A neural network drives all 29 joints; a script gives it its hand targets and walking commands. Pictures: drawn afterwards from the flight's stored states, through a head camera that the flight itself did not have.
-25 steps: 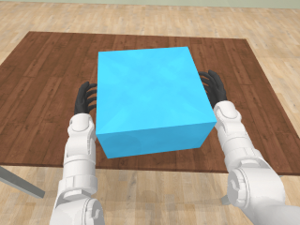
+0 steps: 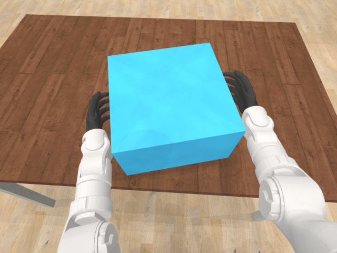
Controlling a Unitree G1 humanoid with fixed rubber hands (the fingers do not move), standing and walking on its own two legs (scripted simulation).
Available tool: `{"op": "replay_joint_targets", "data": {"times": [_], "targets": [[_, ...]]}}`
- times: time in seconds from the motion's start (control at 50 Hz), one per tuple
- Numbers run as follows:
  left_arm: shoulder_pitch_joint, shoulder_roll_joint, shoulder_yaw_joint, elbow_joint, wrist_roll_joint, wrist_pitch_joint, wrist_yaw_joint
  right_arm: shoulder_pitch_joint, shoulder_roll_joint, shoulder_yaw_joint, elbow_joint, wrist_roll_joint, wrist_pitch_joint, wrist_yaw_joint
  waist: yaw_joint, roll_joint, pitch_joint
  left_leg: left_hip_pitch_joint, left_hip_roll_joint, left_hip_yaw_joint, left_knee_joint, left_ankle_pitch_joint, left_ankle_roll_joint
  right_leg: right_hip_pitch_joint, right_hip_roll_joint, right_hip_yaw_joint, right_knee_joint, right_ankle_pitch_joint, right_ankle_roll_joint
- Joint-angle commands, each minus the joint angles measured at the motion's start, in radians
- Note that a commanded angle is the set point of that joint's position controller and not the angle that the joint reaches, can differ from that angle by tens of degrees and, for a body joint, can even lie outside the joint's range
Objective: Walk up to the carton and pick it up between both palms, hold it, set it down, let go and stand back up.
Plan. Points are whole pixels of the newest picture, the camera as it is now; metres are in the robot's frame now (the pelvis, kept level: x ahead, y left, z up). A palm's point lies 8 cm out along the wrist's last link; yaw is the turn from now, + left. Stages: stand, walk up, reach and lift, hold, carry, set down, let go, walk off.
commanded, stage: set down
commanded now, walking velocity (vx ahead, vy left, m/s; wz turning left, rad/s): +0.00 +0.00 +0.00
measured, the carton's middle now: (169, 107) +0.46 +0.04 +0.03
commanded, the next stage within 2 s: none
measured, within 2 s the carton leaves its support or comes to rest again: neither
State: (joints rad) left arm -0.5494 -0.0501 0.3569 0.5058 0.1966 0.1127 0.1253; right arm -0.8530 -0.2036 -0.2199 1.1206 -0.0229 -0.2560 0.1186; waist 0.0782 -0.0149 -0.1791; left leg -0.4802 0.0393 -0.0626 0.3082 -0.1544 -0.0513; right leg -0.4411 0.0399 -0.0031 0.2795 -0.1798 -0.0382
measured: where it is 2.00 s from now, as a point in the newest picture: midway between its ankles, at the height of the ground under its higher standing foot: outside the picture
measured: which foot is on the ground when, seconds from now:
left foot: down 0.00-1.00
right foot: down 0.00-1.00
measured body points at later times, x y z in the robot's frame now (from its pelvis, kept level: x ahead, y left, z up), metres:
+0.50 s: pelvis -0.02 +0.00 -0.01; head +0.11 -0.01 +0.42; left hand +0.39 +0.21 +0.01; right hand +0.47 -0.15 +0.03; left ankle -0.04 +0.15 -0.74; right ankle -0.05 -0.09 -0.74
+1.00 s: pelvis -0.04 -0.01 -0.01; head +0.09 -0.01 +0.42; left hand +0.39 +0.21 +0.01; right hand +0.48 -0.15 +0.05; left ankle -0.04 +0.15 -0.74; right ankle -0.05 -0.09 -0.74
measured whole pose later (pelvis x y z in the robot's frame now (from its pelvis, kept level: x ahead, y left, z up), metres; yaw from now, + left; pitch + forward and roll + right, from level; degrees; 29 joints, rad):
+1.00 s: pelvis -0.04 -0.01 -0.01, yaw +0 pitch +31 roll -1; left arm -0.76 -0.05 0.44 0.83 0.10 -0.07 0.15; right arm -1.05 -0.28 -0.34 1.31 -0.12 -0.28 0.16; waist 0.13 -0.02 -0.28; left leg -0.75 0.06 -0.06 0.30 -0.08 -0.06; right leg -0.73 0.06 -0.03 0.27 -0.08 -0.05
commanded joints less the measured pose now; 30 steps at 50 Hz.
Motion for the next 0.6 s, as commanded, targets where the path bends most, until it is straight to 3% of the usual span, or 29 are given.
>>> {"op": "replay_joint_targets", "data": {"times": [0.0,0.04,0.06,0.08,0.1,0.12,0.14,0.16,0.18,0.2,0.22,0.24,0.26,0.28,0.3,0.32,0.34,0.36,0.38,0.4,0.42,0.44,0.46,0.48,0.5,0.52,0.54,0.56,0.58], "targets": [[-0.566,-0.486,-0.339,0.054,-0.083,-0.128,-0.079,-0.618,0.445,0.280,-0.207,-0.069,-0.111,0.103,0.133,-0.053,-0.701,0.215,-0.009,0.119,0.075,0.664,0.032,0.334,-0.081,-0.081,0.170,1.031,0.103],[-0.631,-0.503,-0.347,0.049,-0.117,-0.135,-0.089,-0.651,0.469,0.256,-0.227,-0.102,-0.111,0.100,0.123,-0.082,-0.729,0.191,0.003,0.094,0.056,0.636,0.057,0.253,-0.103,-0.081,0.191,1.015,0.112],[-0.599,-0.517,-0.352,0.019,-0.127,-0.154,-0.088,-0.615,0.478,0.258,-0.186,-0.093,-0.125,0.104,0.109,-0.057,-0.770,0.281,0.014,0.082,0.092,0.748,0.044,0.173,-0.092,-0.100,0.178,0.993,0.114],[-0.649,-0.521,-0.359,0.029,-0.129,-0.168,-0.079,-0.629,0.482,0.231,-0.164,-0.115,-0.132,0.110,0.104,-0.016,-0.817,0.401,0.027,0.070,0.135,0.857,0.031,0.039,-0.085,-0.117,0.157,0.876,0.103],[-0.697,-0.542,-0.386,-0.051,-0.141,-0.183,-0.064,-0.640,0.519,0.236,-0.109,-0.093,-0.138,0.113,0.129,0.066,-0.853,0.615,0.072,0.049,0.198,1.052,0.005,-0.236,-0.063,-0.125,0.082,0.683,0.045],[-0.645,-0.527,-0.404,0.020,-0.158,-0.186,-0.059,-0.590,0.491,0.227,-0.059,-0.096,-0.141,0.120,0.158,0.057,-0.861,0.681,0.092,0.053,0.237,1.194,0.011,-0.397,-0.029,-0.118,-0.059,0.535,-0.056],[-0.626,-0.536,-0.413,0.026,-0.162,-0.196,-0.059,-0.582,0.537,0.242,-0.119,-0.071,-0.159,0.125,0.181,0.032,-0.937,0.642,0.091,0.094,0.275,1.220,-0.007,-0.316,-0.012,-0.069,-0.089,0.575,-0.113],[-0.599,-0.480,-0.412,0.037,-0.169,-0.199,-0.055,-0.605,0.491,0.235,-0.173,-0.069,-0.168,0.122,0.162,-0.043,-0.992,0.416,0.068,0.108,0.264,1.089,-0.001,-0.058,-0.027,-0.068,-0.005,0.861,-0.090],[-0.611,-0.464,-0.378,0.100,-0.158,-0.205,-0.063,-0.574,0.503,0.228,-0.221,-0.108,-0.175,0.104,0.154,-0.140,-0.934,-0.050,0.009,0.140,0.175,0.725,0.040,0.359,-0.111,-0.017,0.139,1.215,-0.026],[-0.575,-0.469,-0.335,0.127,-0.126,-0.213,-0.078,-0.586,0.485,0.246,-0.277,-0.150,-0.176,0.089,0.113,-0.204,-0.885,-0.400,-0.019,0.152,-0.028,0.426,0.109,0.677,-0.157,-0.032,0.329,1.432,0.128],[-0.640,-0.482,-0.329,0.119,-0.107,-0.230,-0.091,-0.630,0.478,0.244,-0.237,-0.157,-0.185,0.095,0.091,-0.162,-0.868,-0.366,-0.015,0.135,-0.081,0.416,0.123,0.650,-0.145,-0.038,0.344,1.359,0.152],[-0.634,-0.512,-0.356,0.097,-0.114,-0.232,-0.092,-0.646,0.493,0.255,-0.216,-0.126,-0.183,0.096,0.075,-0.103,-0.932,-0.080,0.017,0.085,-0.029,0.595,0.105,0.416,-0.121,-0.092,0.309,1.191,0.161],[-0.647,-0.542,-0.364,0.069,-0.118,-0.231,-0.086,-0.661,0.481,0.252,-0.133,-0.127,-0.176,0.117,0.104,-0.005,-0.949,0.416,0.062,0.041,0.123,0.917,0.049,-0.059,-0.063,-0.161,0.230,0.874,0.140],[-0.620,-0.605,-0.460,-0.012,-0.190,-0.231,-0.069,-0.573,0.502,0.232,-0.026,-0.143,-0.167,0.134,0.118,0.138,-0.960,0.948,0.145,-0.031,0.275,1.364,0.023,-0.721,-0.030,-0.202,0.045,0.351,0.029],[-0.566,-0.542,-0.463,0.075,-0.184,-0.220,-0.052,-0.478,0.575,0.247,-0.001,-0.087,-0.169,0.147,0.213,0.103,-0.970,0.855,0.159,0.129,0.276,1.361,-0.030,-0.680,0.003,-0.007,-0.290,0.199,-0.261],[-0.567,-0.501,-0.490,0.147,-0.177,-0.212,-0.047,-0.529,0.525,0.225,-0.093,-0.067,-0.184,0.144,0.211,-0.032,-1.058,0.501,0.100,0.206,0.288,1.162,-0.052,-0.176,0.042,0.001,-0.209,0.578,-0.267],[-0.537,-0.477,-0.420,0.178,-0.126,-0.209,-0.063,-0.501,0.438,0.242,-0.059,-0.055,-0.179,0.124,0.157,-0.087,-0.941,0.149,0.046,0.171,0.245,0.887,-0.027,0.253,-0.017,-0.033,0.064,1.031,-0.100],[-0.606,-0.443,-0.351,0.240,-0.098,-0.213,-0.074,-0.560,0.397,0.192,-0.105,-0.141,-0.171,0.108,0.091,-0.184,-0.781,-0.373,-0.008,0.167,0.024,0.407,0.071,0.653,-0.116,-0.014,0.245,1.244,0.036],[-0.599,-0.480,-0.332,0.264,-0.070,-0.226,-0.095,-0.579,0.404,0.219,-0.102,-0.157,-0.172,0.105,0.080,-0.190,-0.805,-0.463,-0.008,0.146,-0.125,0.263,0.112,0.779,-0.150,-0.027,0.311,1.309,0.119],[-0.638,-0.458,-0.335,0.224,-0.058,-0.234,-0.101,-0.672,0.372,0.240,-0.073,-0.118,-0.162,0.115,0.096,-0.127,-0.795,-0.243,-0.005,0.139,-0.066,0.385,0.073,0.674,-0.104,-0.065,0.285,1.194,0.144],[-0.694,-0.451,-0.302,0.184,-0.057,-0.245,-0.108,-0.701,0.405,0.246,-0.013,-0.112,-0.154,0.119,0.119,-0.079,-0.778,0.010,0.007,0.135,0.006,0.505,0.053,0.447,-0.081,-0.092,0.237,0.991,0.142],[-0.693,-0.495,-0.327,0.176,-0.086,-0.245,-0.101,-0.715,0.411,0.205,0.014,-0.115,-0.159,0.128,0.106,-0.034,-0.754,0.296,0.035,0.097,0.093,0.677,0.027,0.123,-0.048,-0.134,0.184,0.766,0.111],[-0.676,-0.517,-0.339,0.202,-0.100,-0.242,-0.095,-0.670,0.391,0.183,0.072,-0.119,-0.153,0.139,0.099,-0.008,-0.765,0.493,0.059,0.087,0.153,0.859,0.015,-0.087,-0.030,-0.148,0.131,0.635,0.082],[-0.722,-0.516,-0.363,0.175,-0.113,-0.245,-0.079,-0.661,0.400,0.160,0.086,-0.119,-0.158,0.152,0.143,-0.016,-0.824,0.486,0.077,0.103,0.198,0.928,0.006,-0.169,-0.017,-0.125,0.023,0.510,-0.024],[-0.725,-0.520,-0.378,0.175,-0.108,-0.249,-0.070,-0.664,0.392,0.151,0.073,-0.100,-0.171,0.154,0.152,-0.014,-0.867,0.414,0.069,0.129,0.215,0.906,-0.015,-0.078,-0.009,-0.107,0.011,0.557,-0.047],[-0.706,-0.485,-0.359,0.185,-0.098,-0.257,-0.070,-0.678,0.386,0.183,0.021,-0.082,-0.182,0.146,0.163,-0.058,-0.938,0.264,0.045,0.154,0.195,0.750,-0.016,0.137,-0.010,-0.083,0.059,0.707,-0.027],[-0.702,-0.465,-0.349,0.239,-0.078,-0.263,-0.083,-0.685,0.376,0.168,0.027,-0.101,-0.175,0.139,0.127,-0.066,-0.886,0.110,0.012,0.171,0.137,0.581,0.001,0.324,-0.033,-0.075,0.130,0.819,0.030],[-0.707,-0.433,-0.296,0.292,-0.063,-0.256,-0.091,-0.714,0.350,0.156,0.037,-0.121,-0.166,0.142,0.133,-0.119,-0.827,-0.025,-0.009,0.180,0.058,0.387,0.039,0.419,-0.054,-0.072,0.173,0.819,0.078],[-0.718,-0.415,-0.252,0.280,-0.042,-0.259,-0.094,-0.761,0.329,0.144,0.032,-0.125,-0.147,0.149,0.148,-0.097,-0.790,0.023,-0.001,0.178,0.029,0.349,0.035,0.379,-0.045,-0.075,0.148,0.684,0.079]]}}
